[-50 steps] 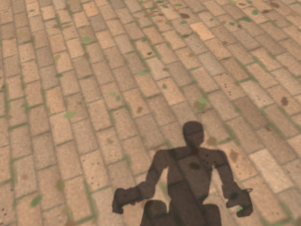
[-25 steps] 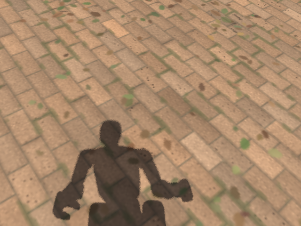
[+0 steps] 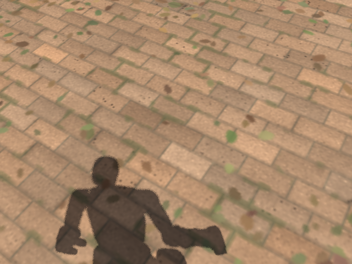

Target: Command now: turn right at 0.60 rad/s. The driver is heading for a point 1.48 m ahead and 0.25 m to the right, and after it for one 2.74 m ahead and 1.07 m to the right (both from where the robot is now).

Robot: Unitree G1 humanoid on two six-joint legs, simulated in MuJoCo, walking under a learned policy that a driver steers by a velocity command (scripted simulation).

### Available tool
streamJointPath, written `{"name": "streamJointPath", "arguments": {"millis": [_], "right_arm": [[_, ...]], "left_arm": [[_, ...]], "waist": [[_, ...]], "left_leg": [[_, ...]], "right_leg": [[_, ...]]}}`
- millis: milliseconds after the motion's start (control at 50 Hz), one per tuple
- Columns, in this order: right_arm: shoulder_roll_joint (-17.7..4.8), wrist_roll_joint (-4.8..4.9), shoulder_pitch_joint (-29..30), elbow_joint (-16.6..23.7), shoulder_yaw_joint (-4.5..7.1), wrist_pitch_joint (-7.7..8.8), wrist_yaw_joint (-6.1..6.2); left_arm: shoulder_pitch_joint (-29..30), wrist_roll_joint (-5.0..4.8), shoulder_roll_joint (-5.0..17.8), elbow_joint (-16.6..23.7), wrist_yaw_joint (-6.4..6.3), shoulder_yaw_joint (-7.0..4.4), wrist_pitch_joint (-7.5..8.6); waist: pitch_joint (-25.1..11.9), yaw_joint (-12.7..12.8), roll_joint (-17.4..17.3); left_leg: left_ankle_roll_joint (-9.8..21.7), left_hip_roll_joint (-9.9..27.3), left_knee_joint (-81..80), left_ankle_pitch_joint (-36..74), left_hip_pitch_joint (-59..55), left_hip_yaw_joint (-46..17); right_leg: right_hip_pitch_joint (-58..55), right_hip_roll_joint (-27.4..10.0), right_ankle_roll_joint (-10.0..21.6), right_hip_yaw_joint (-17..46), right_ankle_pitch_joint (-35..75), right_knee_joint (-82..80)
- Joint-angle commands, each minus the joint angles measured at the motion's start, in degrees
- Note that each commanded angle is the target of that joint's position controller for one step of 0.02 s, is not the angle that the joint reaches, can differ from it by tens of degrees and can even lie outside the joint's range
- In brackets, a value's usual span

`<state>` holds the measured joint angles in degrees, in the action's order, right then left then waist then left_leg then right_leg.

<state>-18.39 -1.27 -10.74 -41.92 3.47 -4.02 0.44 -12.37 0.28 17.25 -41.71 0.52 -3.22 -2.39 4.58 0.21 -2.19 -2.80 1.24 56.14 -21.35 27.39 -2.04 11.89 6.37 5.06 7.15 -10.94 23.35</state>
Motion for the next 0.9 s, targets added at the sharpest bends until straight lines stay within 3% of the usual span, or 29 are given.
{"name": "streamJointPath", "arguments": {"millis": [20, 180, 220, 260, 280, 300, 320, 340, 360, 380, 400, 480, 600, 700, 740, 760, 780, 800, 820, 840, 860, 880, 900], "right_arm": [[-4.68, 0.04, 2.2, 4.44, 1.11, 0.65, 0.43], [-4.46, 0.99, 3.47, 5.93, 0.39, 1.86, 1.14], [-4.5, 1.28, 1.61, 5.75, 0.22, 2.29, 1.49], [-4.16, 1.0, -2.62, 4.58, 0.07, 2.98, 2.22], [-6.94, 0.35, -3.25, 4.46, 0.61, 3.45, 2.85], [-11.72, 0.11, 0.02, 6.21, 1.18, 3.31, 3.07], [-12.67, -0.25, -0.94, 5.84, 1.7, 2.73, 2.34], [-9.44, -0.33, -0.89, 5.7, 0.92, 2.72, 1.8], [-6.95, -0.17, 1.25, 5.74, 0.24, 2.86, 1.4], [-6.32, -0.23, 2.39, 6.0, -0.01, 3.03, 1.34], [-6.18, -0.21, 1.87, 5.8, -0.05, 3.38, 1.56], [-6.71, -0.18, -4.64, 3.26, 0.67, 5.39, 1.06], [-6.5, -0.3, -10.13, -0.21, 1.36, 7.45, 0.29], [-6.26, -0.46, -11.83, -3.15, 1.27, 8.31, -0.7], [-7.07, -0.16, -13.55, -4.71, 1.38, 7.88, -0.92], [-7.4, 0.18, -13.52, -5.3, 1.35, 7.57, -1.0], [-7.25, 0.65, -12.51, -5.62, 1.11, 7.33, -1.03], [-5.83, 0.73, -12.7, -5.46, 0.41, 7.34, -1.14], [-1.5, 1.33, -11.57, -1.83, -1.16, 7.52, -1.68], [-2.17, 0.29, -10.68, -0.25, -0.64, 7.31, -1.7], [-5.51, 0.03, -8.26, -0.88, 0.38, 6.87, -1.48], [-4.82, 0.65, -7.96, -1.24, 0.16, 7.3, -2.03], [-3.99, 0.68, -8.67, -2.17, 0.06, 7.38, -2.33]], "left_arm": [[-3.01, 0.42, 10.13, 2.35, -0.29, -2.78, 0.5], [-2.34, 0.93, 11.12, 2.15, 0.02, -3.42, 0.27], [-0.95, 0.73, 11.05, 2.06, 0.11, -3.5, 0.15], [1.94, -0.13, 10.28, 2.2, -0.12, -3.3, 0.04], [1.09, -0.63, 7.95, 2.5, -0.32, -2.66, 0.27], [-3.42, -0.7, 3.61, 2.89, -0.46, -1.7, 0.51], [-3.12, 1.46, 9.48, 2.16, -0.84, -3.04, 0.18], [-2.03, 2.2, 10.54, 2.03, -0.47, -3.45, 0.08], [-1.74, 2.32, 10.05, 1.34, 0.31, -3.44, -0.03], [-2.54, 2.1, 9.52, 0.58, 1.28, -3.38, -0.23], [-3.11, 1.97, 9.18, 0.07, 2.17, -3.27, -0.32], [1.93, 1.7, 7.23, 0.9, 3.63, -2.35, 0.15], [7.83, 1.85, 5.08, 2.27, 4.39, -1.44, 0.92], [12.38, 2.09, 2.64, 3.72, 4.58, 0.28, 2.07], [11.98, 2.31, 2.99, 3.87, 4.14, 0.53, 2.44], [9.5, 2.35, 3.19, 3.19, 3.74, 0.47, 2.83], [3.15, 2.55, 3.36, 0.92, 3.16, 0.16, 3.51], [-5.94, 3.07, 5.67, -2.65, 2.36, -0.9, 4.17], [-15.08, 3.81, 11.36, -3.37, 1.24, -2.31, 4.46], [-15.69, 1.84, 15.86, -3.83, 0.71, -2.97, 4.41], [-11.3, 1.15, 13.27, -3.87, 0.35, -2.36, 4.41], [-7.43, 1.15, 9.51, -3.41, 0.26, -1.31, 4.65], [-4.58, 1.12, 6.69, -3.2, 0.26, -0.47, 4.97]], "waist": [[-5.08, 1.78, 8.69], [-6.55, 1.46, 8.7], [-6.79, 0.33, 9.23], [-6.44, -2.95, 8.35], [-7.02, -2.46, 3.05], [-7.92, 0.72, -9.74], [-7.09, -0.63, -7.91], [-4.92, -0.04, -5.35], [-2.03, 0.52, -5.11], [-1.24, 0.92, -6.97], [-1.25, 0.71, -8.08], [-0.65, -2.27, -4.6], [0.74, -4.45, -3.81], [1.76, -4.43, -5.53], [1.29, -3.75, -6.62], [0.51, -2.0, -6.0], [-2.29, 1.82, -3.31], [-8.77, 5.39, 1.31], [-17.35, 9.32, 12.45], [-16.54, 7.63, 16.56], [-9.69, 5.93, 9.01], [-5.85, 3.57, 6.96], [-4.08, 1.47, 6.31]], "left_leg": [[-0.08, -0.57, -3.01, -0.65, 5.92, -0.75], [1.96, -3.92, -13.04, -2.55, -3.05, -2.05], [2.68, -4.79, -18.94, -2.01, -8.11, -2.39], [3.29, -4.49, -33.59, 6.13, -18.17, -2.14], [4.63, 2.59, -40.15, 6.88, -24.31, -8.16], [9.26, 17.56, -44.07, 7.79, -28.89, -23.8], [14.72, 20.86, -43.65, 4.3, -22.46, -27.36], [15.18, 19.19, -44.63, -4.14, -19.99, -25.35], [13.42, 15.54, -45.88, -9.55, -18.12, -20.78], [11.81, 12.53, -46.81, -10.48, -18.8, -17.01], [11.5, 11.35, -47.25, -9.35, -20.35, -14.64], [11.71, 12.2, -48.44, -5.42, -26.7, -10.29], [12.86, 14.57, -49.8, -0.04, -30.01, -4.96], [12.35, 13.86, -47.63, 9.09, -23.68, 2.16], [12.45, 15.04, -45.21, 18.09, -21.91, 2.68], [12.18, 15.34, -42.2, 23.96, -20.91, 3.47], [11.19, 13.69, -34.1, 32.84, -18.85, 6.44], [9.63, 10.34, -21.63, 34.84, -14.74, 10.08], [6.45, 5.61, -2.08, 15.32, 0.22, 13.0], [5.91, -1.35, 8.7, -9.99, 11.3, 7.24], [6.78, 2.24, 12.58, -5.63, 14.47, 1.42], [7.2, 4.15, 10.78, -0.23, 12.76, 0.83], [7.04, 5.42, 7.85, 2.71, 10.21, 1.25]], "right_leg": [[-8.41, -14.97, 8.32, 16.98, 14.15, -4.88], [-4.8, -13.54, 7.68, 24.04, 20.1, -1.45], [-3.38, -12.54, 6.21, 25.75, 21.44, -0.63], [1.55, -9.14, 2.13, 24.92, 15.22, 1.76], [7.03, -5.42, -1.3, 20.92, 3.45, 6.75], [15.26, 3.47, -4.55, 8.56, -16.9, 18.94], [17.84, 3.79, -4.65, 2.71, -22.2, 28.44], [18.44, 0.55, -4.34, 3.14, -18.7, 33.23], [19.69, -0.65, -4.39, 2.53, -14.77, 35.63], [20.78, -0.97, -4.86, 1.32, -12.01, 37.86], [22.17, -1.58, -5.37, 0.01, -10.39, 39.9], [27.52, -3.73, -6.55, -1.4, -6.31, 38.82], [29.98, -6.52, -6.69, -2.92, -2.94, 29.92], [18.91, -6.81, -3.95, -8.45, -4.61, 15.32], [12.55, -5.59, -1.76, -11.47, -6.37, 11.6], [7.88, -4.61, -0.43, -12.0, -5.64, 8.87], [-1.3, -2.88, 0.79, -12.44, -2.08, 4.03], [-13.98, -3.12, 1.74, -10.24, -2.86, 2.25], [-29.13, -20.18, 5.95, 12.74, -21.21, -3.52], [-28.36, -29.4, 9.32, 33.84, -19.2, -11.39], [-23.56, -27.12, 8.86, 26.08, -13.32, -9.55], [-17.62, -24.06, 7.65, 18.06, -5.16, -9.32], [-13.49, -20.64, 5.92, 12.14, 0.83, -10.55]]}}
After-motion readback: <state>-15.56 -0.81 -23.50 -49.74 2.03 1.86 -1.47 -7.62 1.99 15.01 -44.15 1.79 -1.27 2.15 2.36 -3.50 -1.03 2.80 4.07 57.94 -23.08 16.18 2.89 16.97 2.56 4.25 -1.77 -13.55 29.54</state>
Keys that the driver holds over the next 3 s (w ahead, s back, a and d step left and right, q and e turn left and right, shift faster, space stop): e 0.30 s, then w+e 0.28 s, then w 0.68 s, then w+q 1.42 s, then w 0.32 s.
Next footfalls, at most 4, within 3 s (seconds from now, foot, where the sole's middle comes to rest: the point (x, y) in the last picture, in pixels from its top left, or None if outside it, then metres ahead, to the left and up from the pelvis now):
0.28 left None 0.08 0.12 -0.78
0.80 right None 0.16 -0.17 -0.78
1.32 left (250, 238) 0.54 -0.20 -0.78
1.84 right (310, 188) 0.74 -0.46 -0.78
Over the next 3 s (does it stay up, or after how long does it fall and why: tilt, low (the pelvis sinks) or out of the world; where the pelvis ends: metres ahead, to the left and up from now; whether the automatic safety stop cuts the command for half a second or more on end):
stays up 1.22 -0.27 -0.02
